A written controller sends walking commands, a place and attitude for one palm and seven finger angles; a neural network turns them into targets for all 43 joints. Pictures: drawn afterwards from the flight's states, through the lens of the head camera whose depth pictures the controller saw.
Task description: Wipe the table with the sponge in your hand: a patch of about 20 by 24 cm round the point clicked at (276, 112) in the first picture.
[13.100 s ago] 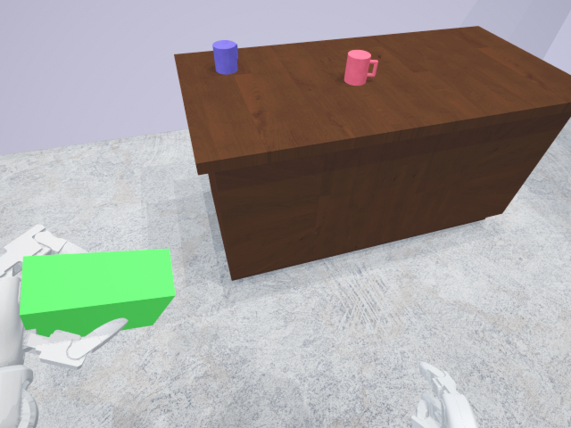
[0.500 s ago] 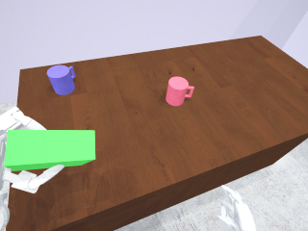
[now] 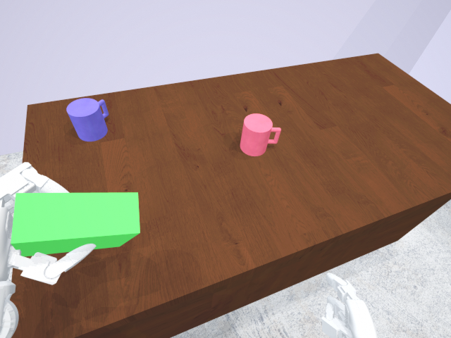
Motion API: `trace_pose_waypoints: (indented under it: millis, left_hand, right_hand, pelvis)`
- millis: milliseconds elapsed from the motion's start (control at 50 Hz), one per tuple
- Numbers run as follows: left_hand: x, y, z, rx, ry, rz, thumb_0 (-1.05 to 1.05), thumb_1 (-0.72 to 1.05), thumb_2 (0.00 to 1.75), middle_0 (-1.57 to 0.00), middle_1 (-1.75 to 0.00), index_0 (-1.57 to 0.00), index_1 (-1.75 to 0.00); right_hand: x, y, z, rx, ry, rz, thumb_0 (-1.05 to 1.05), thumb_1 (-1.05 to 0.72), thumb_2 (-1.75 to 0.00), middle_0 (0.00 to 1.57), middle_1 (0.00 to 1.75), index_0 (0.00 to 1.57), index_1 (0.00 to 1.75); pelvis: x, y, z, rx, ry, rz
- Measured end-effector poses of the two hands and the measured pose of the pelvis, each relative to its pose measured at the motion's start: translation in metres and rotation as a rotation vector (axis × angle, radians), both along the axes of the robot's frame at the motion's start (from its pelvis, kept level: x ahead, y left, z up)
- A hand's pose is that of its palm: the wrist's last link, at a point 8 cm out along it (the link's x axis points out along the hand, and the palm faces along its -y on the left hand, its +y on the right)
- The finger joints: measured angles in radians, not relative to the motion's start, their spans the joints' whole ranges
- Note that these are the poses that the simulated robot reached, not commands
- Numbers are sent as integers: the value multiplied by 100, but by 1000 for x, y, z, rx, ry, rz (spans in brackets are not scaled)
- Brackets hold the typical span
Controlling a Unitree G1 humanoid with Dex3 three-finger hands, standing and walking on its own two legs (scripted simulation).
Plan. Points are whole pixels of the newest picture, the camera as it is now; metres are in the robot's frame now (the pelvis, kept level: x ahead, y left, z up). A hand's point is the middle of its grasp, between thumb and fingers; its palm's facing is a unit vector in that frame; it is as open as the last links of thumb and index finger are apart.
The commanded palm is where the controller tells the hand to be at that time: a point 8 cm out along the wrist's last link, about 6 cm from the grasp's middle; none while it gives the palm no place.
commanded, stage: turn the palm down, sponge in hand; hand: left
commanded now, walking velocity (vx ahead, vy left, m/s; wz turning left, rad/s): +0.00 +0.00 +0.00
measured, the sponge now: (96, 224) +0.23 +0.21 +0.13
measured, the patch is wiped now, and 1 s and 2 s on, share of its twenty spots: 0.00 0.00 0.00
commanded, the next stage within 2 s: none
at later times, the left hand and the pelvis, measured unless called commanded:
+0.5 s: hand (39, 232) +0.20 +0.26 +0.15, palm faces +0.46 -0.61 -0.65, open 9.6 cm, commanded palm +0.17 +0.27 +0.18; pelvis -0.01 -0.04 -0.02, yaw +3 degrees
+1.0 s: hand (86, 238) +0.21 +0.21 +0.13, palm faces +0.23 -0.39 -0.89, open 9.6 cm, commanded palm +0.18 +0.23 +0.18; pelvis +0.00 -0.08 -0.03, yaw +2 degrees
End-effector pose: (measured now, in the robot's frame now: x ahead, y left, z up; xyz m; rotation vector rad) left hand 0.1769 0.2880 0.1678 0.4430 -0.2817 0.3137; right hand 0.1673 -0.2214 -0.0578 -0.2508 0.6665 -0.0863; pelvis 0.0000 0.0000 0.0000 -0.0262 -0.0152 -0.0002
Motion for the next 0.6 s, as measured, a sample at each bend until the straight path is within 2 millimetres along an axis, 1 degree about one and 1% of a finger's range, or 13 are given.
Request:
trace_pose_waypoints:
  millis: [40,60,100,140,180,240,280,320,380,460,520,560,600]
  left_hand:
    - [9,5,17,128,-40,-15,-1,-44,102,-79,-137,-79,-136]
    - [15,12,27,166,-64,-2,-1,-44,102,-79,-137,-79,-136]
    - [25,27,42,136,-78,45,-1,-44,102,-79,-137,-79,-136]
    - [30,34,48,76,-42,85,-1,-44,102,-79,-137,-79,-136]
    - [30,28,43,83,43,95,-1,-44,102,-78,-137,-79,-137]
    - [22,4,25,141,178,39,-1,-44,102,-78,-138,-78,-137]
    - [13,-12,12,158,214,-9,-1,-44,102,-78,-138,-78,-137]
    - [2,-22,6,174,204,-22,-1,-44,102,-78,-138,-78,-137]
    - [-12,-22,10,221,135,50,-1,-44,102,-79,-137,-79,-136]
    - [-19,-9,15,267,118,213,-1,-44,102,-79,-137,-79,-136]
    - [-14,-7,12,284,194,270,-1,-44,102,-79,-137,-79,-136]
    - [-8,-14,9,308,254,257,-1,-44,102,-78,-137,-79,-137]
    - [-1,-26,7,346,299,212,-1,-44,102,-78,-137,-79,-137]
  right_hand:
    - [0,3,-3,-28,13,39,1,-90,-90,21,30,20,30]
    - [0,3,-7,-36,29,75,1,-90,-90,21,30,20,30]
    - [3,3,-15,-34,57,120,1,-90,-90,21,30,20,30]
    - [9,2,-18,-3,52,118,1,-90,-90,21,30,21,30]
    - [15,1,-18,28,27,108,1,-90,-90,21,30,21,30]
    - [23,1,-16,60,-14,100,1,-90,-90,21,30,21,30]
    - [27,-1,-15,59,-33,103,1,-90,-90,21,30,21,30]
    - [31,-3,-15,48,-39,112,1,-90,-90,21,30,21,30]
    - [34,-8,-19,27,-28,136,1,-90,-90,21,30,20,30]
    - [36,-18,-30,12,9,151,1,-90,-90,21,30,20,30]
    - [36,-27,-36,14,21,136,1,-90,-90,21,30,21,30]
    - [36,-32,-38,22,15,117,1,-90,-90,21,30,21,30]
    - [35,-39,-38,27,6,96,1,-90,-90,21,30,21,30]
  pelvis:
    - [-2,-2,-3,1,8,29]
    - [-3,-3,-6,11,9,40]
    - [-4,-4,-8,17,3,40]
    - [-4,-4,-9,20,-4,24]
    - [-3,-3,-9,20,-6,13]
    - [-3,-5,-12,24,-4,3]
    - [-4,-10,-14,27,2,3]
    - [-5,-16,-16,29,10,7]
    - [-7,-27,-20,26,19,25]
    - [-8,-39,-24,22,26,51]
    - [-9,-47,-24,24,22,59]
    - [-8,-51,-24,27,19,58]
    - [-7,-55,-24,32,20,53]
